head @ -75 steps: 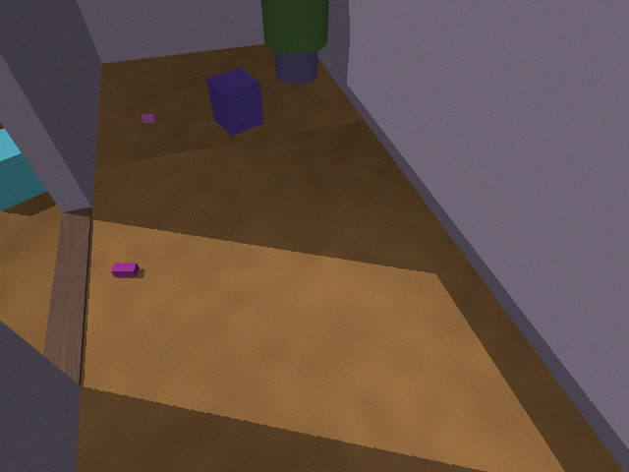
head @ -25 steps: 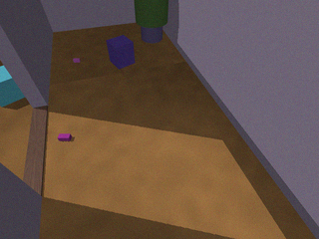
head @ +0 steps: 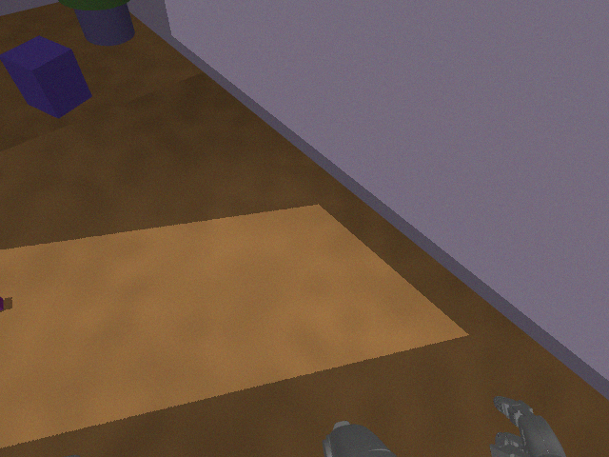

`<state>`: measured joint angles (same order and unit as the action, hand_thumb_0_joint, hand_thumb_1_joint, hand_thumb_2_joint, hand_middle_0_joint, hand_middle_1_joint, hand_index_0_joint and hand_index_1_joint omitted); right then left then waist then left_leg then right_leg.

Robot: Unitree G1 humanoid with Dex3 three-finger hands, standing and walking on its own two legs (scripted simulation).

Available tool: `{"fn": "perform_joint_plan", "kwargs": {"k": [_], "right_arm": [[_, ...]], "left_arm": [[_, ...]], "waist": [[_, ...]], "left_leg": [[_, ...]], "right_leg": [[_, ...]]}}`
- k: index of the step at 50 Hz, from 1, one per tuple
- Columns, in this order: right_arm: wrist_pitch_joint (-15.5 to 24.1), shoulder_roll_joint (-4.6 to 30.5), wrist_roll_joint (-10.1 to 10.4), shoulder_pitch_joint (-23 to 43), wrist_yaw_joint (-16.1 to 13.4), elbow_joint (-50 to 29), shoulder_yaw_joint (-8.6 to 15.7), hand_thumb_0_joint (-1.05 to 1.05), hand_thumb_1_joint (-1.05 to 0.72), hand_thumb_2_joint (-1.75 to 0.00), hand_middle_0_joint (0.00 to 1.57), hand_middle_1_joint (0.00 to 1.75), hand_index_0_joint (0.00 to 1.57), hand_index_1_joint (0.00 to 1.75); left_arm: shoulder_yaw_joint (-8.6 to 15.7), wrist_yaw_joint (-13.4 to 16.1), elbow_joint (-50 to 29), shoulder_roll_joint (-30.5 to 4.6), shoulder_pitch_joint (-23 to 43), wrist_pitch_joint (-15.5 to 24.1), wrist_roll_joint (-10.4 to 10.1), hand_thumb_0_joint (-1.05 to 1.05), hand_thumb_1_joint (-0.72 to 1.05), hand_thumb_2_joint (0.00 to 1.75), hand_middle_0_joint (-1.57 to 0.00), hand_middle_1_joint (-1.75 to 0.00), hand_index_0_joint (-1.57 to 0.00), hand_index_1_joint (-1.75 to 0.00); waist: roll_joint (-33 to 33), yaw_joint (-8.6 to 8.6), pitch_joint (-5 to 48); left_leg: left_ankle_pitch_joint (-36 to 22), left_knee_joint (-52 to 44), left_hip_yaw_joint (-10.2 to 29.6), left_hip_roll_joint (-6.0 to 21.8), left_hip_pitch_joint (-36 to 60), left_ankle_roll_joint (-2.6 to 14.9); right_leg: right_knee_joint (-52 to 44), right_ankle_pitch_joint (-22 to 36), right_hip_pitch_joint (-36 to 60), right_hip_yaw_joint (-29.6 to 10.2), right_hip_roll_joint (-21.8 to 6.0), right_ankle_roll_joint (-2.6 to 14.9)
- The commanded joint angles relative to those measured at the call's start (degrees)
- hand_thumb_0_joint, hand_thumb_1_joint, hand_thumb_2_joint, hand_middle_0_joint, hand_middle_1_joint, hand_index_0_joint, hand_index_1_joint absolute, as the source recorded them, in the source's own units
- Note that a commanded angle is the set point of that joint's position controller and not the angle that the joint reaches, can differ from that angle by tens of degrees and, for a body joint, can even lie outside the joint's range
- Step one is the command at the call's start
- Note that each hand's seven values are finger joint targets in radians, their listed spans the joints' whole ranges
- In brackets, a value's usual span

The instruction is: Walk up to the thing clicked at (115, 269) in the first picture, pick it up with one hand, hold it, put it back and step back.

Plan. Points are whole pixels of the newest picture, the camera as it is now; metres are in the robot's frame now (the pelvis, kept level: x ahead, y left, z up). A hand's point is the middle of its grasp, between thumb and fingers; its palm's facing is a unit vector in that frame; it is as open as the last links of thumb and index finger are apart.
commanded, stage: walk up
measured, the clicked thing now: out of the picture +0.59 +0.99 -0.76
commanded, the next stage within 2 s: none
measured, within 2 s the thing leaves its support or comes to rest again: neither
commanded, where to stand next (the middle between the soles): +0.08 -0.06 m, yaw -68 degrees
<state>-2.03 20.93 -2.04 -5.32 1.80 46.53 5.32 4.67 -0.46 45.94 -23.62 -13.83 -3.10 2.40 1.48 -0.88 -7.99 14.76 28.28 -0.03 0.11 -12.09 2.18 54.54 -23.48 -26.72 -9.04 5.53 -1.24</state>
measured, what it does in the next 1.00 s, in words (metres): steps on the spot, turning right: right foot, then left foot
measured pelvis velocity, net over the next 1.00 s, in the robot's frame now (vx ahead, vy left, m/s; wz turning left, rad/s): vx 0.04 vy -0.01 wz -0.86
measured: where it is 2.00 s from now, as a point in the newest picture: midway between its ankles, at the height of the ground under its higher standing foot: outside the picture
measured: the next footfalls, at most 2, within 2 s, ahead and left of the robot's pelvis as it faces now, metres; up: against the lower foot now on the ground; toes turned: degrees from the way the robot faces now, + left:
right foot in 0.32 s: +0.03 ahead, -0.14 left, +0.00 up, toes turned -21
left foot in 0.66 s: +0.19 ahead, +0.05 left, +0.00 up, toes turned -37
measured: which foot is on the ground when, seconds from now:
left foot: down 0.00-0.34, up 0.36-0.64, down 0.66-1.00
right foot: up 0.00-0.30, down 0.32-0.66, up 0.68-0.98, down 1.00-1.00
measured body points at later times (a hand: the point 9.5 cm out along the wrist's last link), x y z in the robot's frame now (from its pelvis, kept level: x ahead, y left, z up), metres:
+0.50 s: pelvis +0.02 -0.01 -0.01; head +0.05 -0.05 +0.43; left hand +0.29 +0.19 -0.09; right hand -0.07 -0.33 -0.13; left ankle +0.09 +0.12 -0.69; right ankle -0.01 -0.12 -0.74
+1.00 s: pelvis +0.04 -0.01 -0.03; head +0.07 -0.05 +0.42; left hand +0.35 +0.12 -0.13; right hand -0.17 -0.29 -0.12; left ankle +0.16 +0.07 -0.74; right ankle -0.05 -0.10 -0.74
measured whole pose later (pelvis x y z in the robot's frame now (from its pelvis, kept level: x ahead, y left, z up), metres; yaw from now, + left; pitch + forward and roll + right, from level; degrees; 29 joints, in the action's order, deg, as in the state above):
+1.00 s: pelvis +0.04 -0.01 -0.03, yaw -49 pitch -1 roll -1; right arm 0.5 26.3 -1.4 -18.5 0.7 39.4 3.5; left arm 4.1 -2.4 41.7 -24.9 -15.2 -1.7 0.5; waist -0.9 1.8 -7.3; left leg 21.2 43.9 -7.9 10.6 -20.9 -2.0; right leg 40.5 -21.5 -19.0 -0.4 0.8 0.6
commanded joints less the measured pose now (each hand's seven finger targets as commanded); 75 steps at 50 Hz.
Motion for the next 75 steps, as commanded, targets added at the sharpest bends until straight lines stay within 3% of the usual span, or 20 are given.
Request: {"fn": "perform_joint_plan", "kwargs": {"k": [1,5,14,16,17,18,23,31,33,35,39,44,49,51,52,55,61,65,68,75], "right_arm": [[2.6,13.1,0.1,2.7,-1.1,-7.7,3.7,0.00,-0.90,-0.90,0.20,0.30,0.20,0.30],[2.9,15.4,0.1,-6.5,-0.3,-7.5,4.7,0.00,-0.90,-0.90,0.20,0.30,0.20,0.30],[2.2,16.1,1.0,-9.3,0.7,-11.9,4.5,0.00,-0.90,-0.90,0.20,0.30,0.20,0.30],[2.2,13.3,2.2,-10.0,0.8,-12.8,3.0,0.00,-0.90,-0.90,0.20,0.30,0.20,0.30],[2.2,10.1,2.3,-7.0,1.1,-15.3,1.6,0.00,-0.90,-0.90,0.20,0.30,0.20,0.30],[1.9,13.5,2.1,-4.8,0.3,-15.3,2.3,0.00,-0.90,-0.90,0.20,0.30,0.20,0.30],[1.7,13.5,2.9,-11.7,-0.2,-9.6,2.4,0.00,-0.90,-0.90,0.20,0.30,0.20,0.30],[3.6,11.3,1.5,-17.7,-2.8,-8.3,2.2,0.00,-0.90,-0.90,0.20,0.30,0.20,0.30],[4.4,19.2,-0.1,-17.3,-3.6,-9.4,4.3,0.00,-0.90,-0.90,0.20,0.30,0.20,0.30],[4.5,21.0,1.1,-11.6,-3.1,-11.0,5.0,0.00,-0.90,-0.90,0.20,0.30,0.20,0.30],[5.3,17.5,0.9,-11.1,-3.3,-10.2,3.3,0.00,-0.90,-0.90,0.20,0.30,0.20,0.30],[5.0,19.2,0.3,-14.4,-2.5,-10.9,3.4,0.00,-0.90,-0.90,0.20,0.30,0.20,0.30],[2.7,16.3,1.2,-11.1,-1.9,-12.1,2.2,0.00,-0.90,-0.90,0.20,0.30,0.20,0.30],[2.3,10.5,2.2,-8.1,-2.0,-14.8,0.0,0.00,-0.90,-0.90,0.20,0.30,0.20,0.30],[2.2,14.0,2.0,-4.7,-3.1,-14.4,1.1,0.00,-0.90,-0.90,0.20,0.30,0.20,0.30],[2.6,14.2,2.6,-10.8,-3.0,-8.6,1.0,0.00,-0.90,-0.90,0.20,0.30,0.20,0.30],[2.8,14.1,1.4,-9.0,-2.6,-7.4,0.9,0.00,-0.90,-0.90,0.20,0.30,0.20,0.30],[4.0,12.7,0.9,-14.5,-2.5,-5.0,1.3,0.00,-0.90,-0.90,0.20,0.30,0.20,0.30],[4.7,22.2,0.8,-10.7,-2.1,-6.2,3.8,0.00,-0.90,-0.90,0.20,0.30,0.20,0.30],[4.2,17.9,-0.3,-7.6,-1.7,-5.8,1.8,0.00,-0.90,-0.90,0.20,0.30,0.20,0.30]], "left_arm": [[3.0,-2.3,-5.5,-9.7,-4.4,1.1,-0.9,0.00,0.90,0.90,-0.20,-0.30,-0.20,-0.30],[1.8,-3.4,-9.1,-9.1,1.6,1.7,-0.5,0.00,0.90,0.90,-0.20,-0.30,-0.20,-0.30],[1.6,-2.0,-9.5,-9.5,-1.6,3.5,-0.5,0.00,0.90,0.90,-0.20,-0.30,-0.20,-0.30],[4.0,-0.9,-8.3,-15.1,-9.1,4.3,0.2,0.00,0.90,0.90,-0.20,-0.30,-0.20,-0.30],[5.0,-0.2,-10.0,-19.3,-8.9,4.7,0.4,0.00,0.90,0.90,-0.20,-0.30,-0.20,-0.30],[4.5,-0.1,-10.7,-18.9,-9.1,4.3,-0.6,0.00,0.90,0.90,-0.20,-0.30,-0.20,-0.30],[2.3,0.6,-13.2,-14.2,1.4,3.8,-1.6,0.00,0.90,0.90,-0.20,-0.30,-0.20,-0.30],[2.5,0.3,-15.8,-12.9,3.4,2.0,-1.3,0.00,0.90,0.90,-0.20,-0.30,-0.20,-0.30],[0.7,0.7,-16.4,-6.4,1.1,1.7,-2.1,0.00,0.90,0.90,-0.20,-0.30,-0.20,-0.30],[1.9,1.5,-13.5,-13.5,-1.7,1.3,-0.8,0.00,0.90,0.90,-0.20,-0.30,-0.20,-0.30],[3.0,-1.2,-11.0,-11.8,-2.6,1.3,-2.1,0.00,0.90,0.90,-0.20,-0.30,-0.20,-0.30],[2.4,-2.2,-11.2,-9.4,-0.3,2.0,-1.9,0.00,0.90,0.90,-0.20,-0.30,-0.20,-0.30],[3.4,-0.2,-5.7,-10.4,-8.9,3.6,-1.5,0.00,0.90,0.90,-0.20,-0.30,-0.20,-0.30],[5.5,0.8,-8.0,-19.5,-8.6,4.9,-0.5,0.00,0.90,0.90,-0.20,-0.30,-0.20,-0.30],[5.4,0.9,-8.2,-21.0,-8.2,4.7,-0.6,0.00,0.90,0.90,-0.20,-0.30,-0.20,-0.30],[3.3,1.8,-8.2,-15.4,-1.2,4.7,-1.5,0.00,0.90,0.90,-0.20,-0.30,-0.20,-0.30],[2.9,2.3,-7.5,-15.1,-5.1,5.2,-1.0,0.00,0.90,0.90,-0.20,-0.30,-0.20,-0.30],[1.8,2.3,-9.0,-13.5,-0.4,4.4,-2.0,0.00,0.90,0.90,-0.20,-0.30,-0.20,-0.30],[1.3,3.4,-8.2,-12.5,-0.9,4.2,-1.9,0.00,0.90,0.90,-0.20,-0.30,-0.20,-0.30],[1.8,0.5,-3.4,-10.3,-3.1,5.0,-2.1,0.00,0.90,0.90,-0.20,-0.30,-0.20,-0.30]], "waist": [[-12.1,1.10,5.2],[-12.1,5.89,4.8],[-7.5,3.22,10.7],[5.3,-2.45,14.8],[15.8,-3.55,11.4],[10.9,-4.26,10.8],[7.3,1.75,8.1],[6.4,5.00,10.0],[-15.3,4.41,8.8],[-10.4,2.50,6.9],[-12.9,2.08,6.6],[-13.8,3.95,10.3],[-8.6,-0.62,12.0],[12.4,-1.57,8.3],[9.4,-3.12,7.7],[7.1,1.98,6.6],[8.8,-0.33,8.6],[7.2,3.85,11.0],[-13.0,3.94,10.2],[-14.8,2.31,6.2]], "left_leg": [[0.5,-13.8,6.6,13.3,3.5,5.18],[0.5,-14.2,4.0,15.5,11.2,3.89],[-19.6,2.7,-7.0,18.8,7.6,4.85],[-14.7,23.7,-11.2,11.4,-8.1,-0.28],[17.9,31.9,-9.8,-0.2,-29.0,-4.13],[24.7,35.7,0.6,2.4,-26.6,-3.98],[11.9,30.8,0.4,2.3,-16.2,-4.16],[0.4,5.1,-0.5,-1.6,1.1,0.01],[-4.6,-9.0,26.3,20.3,8.9,4.69],[-6.9,-10.6,31.2,29.2,-1.9,13.11],[-9.3,-5.8,9.8,17.0,1.3,8.24],[-20.1,0.0,3.5,19.1,4.8,10.02],[-11.7,18.1,-4.2,14.3,-7.1,4.22],[20.0,34.9,-4.1,1.8,-29.3,-1.92],[24.2,39.4,2.3,4.9,-25.8,-2.02],[14.7,36.5,1.7,5.5,-21.2,-1.54],[14.0,27.4,0.6,3.1,-17.4,-0.85],[3.8,7.4,-1.1,-0.1,-0.9,0.46],[-2.8,-6.0,33.6,28.0,0.8,16.20],[1.0,-2.3,10.1,14.9,-3.1,9.70]], "right_leg": [[6.1,6.2,-3.6,3.9,-5.3,0.21],[-5.9,5.7,-5.8,8.5,-7.0,-0.66],[-24.5,4.0,11.1,13.5,-5.6,3.22],[-34.3,7.5,30.0,0.3,-9.7,8.26],[-32.9,15.9,36.6,-23.2,-21.0,15.53],[-34.2,18.0,29.7,-27.6,-25.7,20.91],[-30.9,20.7,14.8,-9.2,-11.9,13.31],[-17.3,30.2,2.8,-12.7,-8.7,10.32],[2.0,-2.3,-10.6,-0.5,5.0,1.91],[17.2,-9.3,-6.7,-0.1,-0.7,0.84],[11.9,-0.3,-7.0,1.8,-4.2,1.30],[-3.4,-3.8,-0.8,8.7,-5.7,0.68],[-25.8,6.7,18.0,12.6,-1.6,3.33],[-31.6,16.0,21.1,-27.3,-22.7,14.50],[-30.9,21.4,14.5,-31.1,-27.1,20.89],[-24.7,26.2,12.1,-14.1,-16.5,14.06],[-21.2,30.3,11.8,-16.3,-15.6,15.04],[-13.8,30.6,3.3,-11.2,-12.0,11.03],[9.7,-12.2,-7.1,0.6,-0.5,1.90],[-3.2,-6.0,1.0,8.5,-3.4,1.91]]}}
